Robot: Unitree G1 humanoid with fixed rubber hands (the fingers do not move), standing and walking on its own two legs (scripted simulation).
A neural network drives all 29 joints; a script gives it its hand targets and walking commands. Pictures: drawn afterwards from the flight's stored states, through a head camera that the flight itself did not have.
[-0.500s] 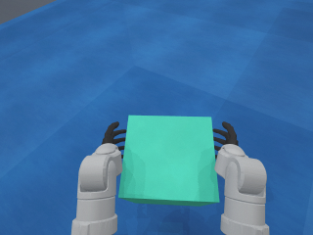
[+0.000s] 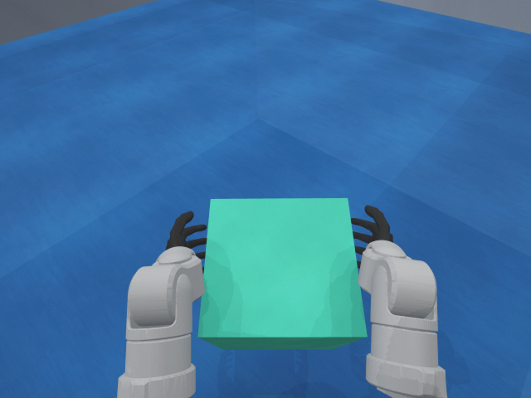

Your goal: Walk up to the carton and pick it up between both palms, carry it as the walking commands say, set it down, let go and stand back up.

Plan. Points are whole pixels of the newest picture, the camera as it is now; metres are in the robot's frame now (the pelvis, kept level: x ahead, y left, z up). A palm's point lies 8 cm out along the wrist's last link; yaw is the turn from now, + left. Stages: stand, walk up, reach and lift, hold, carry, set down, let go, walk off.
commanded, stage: carry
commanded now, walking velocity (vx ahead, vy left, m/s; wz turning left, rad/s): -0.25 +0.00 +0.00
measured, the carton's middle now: (278, 282) +0.32 +0.02 -0.01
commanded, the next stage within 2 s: none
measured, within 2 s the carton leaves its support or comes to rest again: neither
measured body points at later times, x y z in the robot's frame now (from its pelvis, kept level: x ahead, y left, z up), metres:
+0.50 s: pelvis -0.19 +0.02 +0.00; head -0.21 +0.03 +0.45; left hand +0.09 +0.17 +0.07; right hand +0.11 -0.11 +0.08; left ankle -0.22 +0.14 -0.73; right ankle -0.08 -0.12 -0.71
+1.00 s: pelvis -0.30 +0.02 +0.00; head -0.34 +0.01 +0.45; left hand -0.01 +0.15 +0.09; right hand +0.00 -0.13 +0.09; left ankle -0.22 +0.14 -0.73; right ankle -0.20 -0.11 -0.73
